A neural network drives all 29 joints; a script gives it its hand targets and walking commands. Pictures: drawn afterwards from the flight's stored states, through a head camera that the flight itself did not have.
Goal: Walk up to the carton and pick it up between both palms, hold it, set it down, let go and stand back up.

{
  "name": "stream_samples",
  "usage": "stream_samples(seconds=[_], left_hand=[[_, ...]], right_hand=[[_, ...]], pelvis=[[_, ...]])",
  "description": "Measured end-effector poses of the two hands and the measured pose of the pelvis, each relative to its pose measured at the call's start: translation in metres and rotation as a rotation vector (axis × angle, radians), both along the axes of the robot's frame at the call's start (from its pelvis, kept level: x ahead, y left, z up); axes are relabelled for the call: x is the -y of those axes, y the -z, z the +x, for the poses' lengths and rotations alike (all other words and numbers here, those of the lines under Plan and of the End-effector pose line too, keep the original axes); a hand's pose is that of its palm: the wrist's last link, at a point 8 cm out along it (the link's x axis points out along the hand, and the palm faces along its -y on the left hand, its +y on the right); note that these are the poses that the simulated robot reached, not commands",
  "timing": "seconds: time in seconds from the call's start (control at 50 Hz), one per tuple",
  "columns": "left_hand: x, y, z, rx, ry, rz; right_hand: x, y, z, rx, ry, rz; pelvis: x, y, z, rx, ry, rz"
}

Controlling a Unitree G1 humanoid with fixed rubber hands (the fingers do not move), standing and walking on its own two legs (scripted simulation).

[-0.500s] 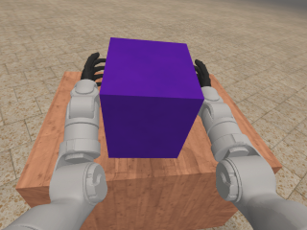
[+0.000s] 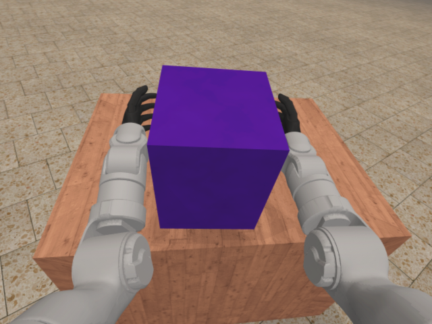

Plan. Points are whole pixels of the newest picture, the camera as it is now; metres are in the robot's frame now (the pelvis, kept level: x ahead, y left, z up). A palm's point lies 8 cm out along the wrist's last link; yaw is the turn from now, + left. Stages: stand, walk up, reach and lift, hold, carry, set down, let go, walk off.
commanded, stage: set down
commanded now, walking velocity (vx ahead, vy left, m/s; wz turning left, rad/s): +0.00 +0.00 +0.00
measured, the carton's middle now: (211, 152) +0.39 +0.05 +0.13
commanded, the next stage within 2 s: none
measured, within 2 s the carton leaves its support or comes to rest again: rests again in 1.66 s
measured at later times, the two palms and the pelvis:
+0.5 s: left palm (137, 141) +0.39 +0.19 +0.14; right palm (282, 145) +0.41 -0.10 +0.15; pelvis +0.01 -0.01 +0.00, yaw +0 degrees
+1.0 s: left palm (130, 153) +0.39 +0.21 +0.11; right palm (270, 155) +0.42 -0.08 +0.11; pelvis +0.01 +0.00 +0.00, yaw +0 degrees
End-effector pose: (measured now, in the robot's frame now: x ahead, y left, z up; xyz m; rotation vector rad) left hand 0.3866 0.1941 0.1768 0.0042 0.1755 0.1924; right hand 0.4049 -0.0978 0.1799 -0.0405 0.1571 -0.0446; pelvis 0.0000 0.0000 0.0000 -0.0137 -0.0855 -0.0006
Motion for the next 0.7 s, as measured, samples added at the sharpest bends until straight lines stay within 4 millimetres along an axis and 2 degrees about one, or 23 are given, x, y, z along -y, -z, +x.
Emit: stream_samples(seconds=[0.44,0.7], left_hand=[[0.000,0.036,0.004,-0.037,-0.010,-0.028],[-0.008,0.053,0.006,-0.051,-0.020,-0.032]], right_hand=[[0.000,0.030,0.008,-0.036,-0.010,-0.016],[-0.008,0.049,0.014,-0.048,-0.025,-0.022]], pelvis=[[0.008,-0.001,0.007,-0.036,0.004,0.005],[0.007,-0.001,0.013,-0.056,0.006,0.005]])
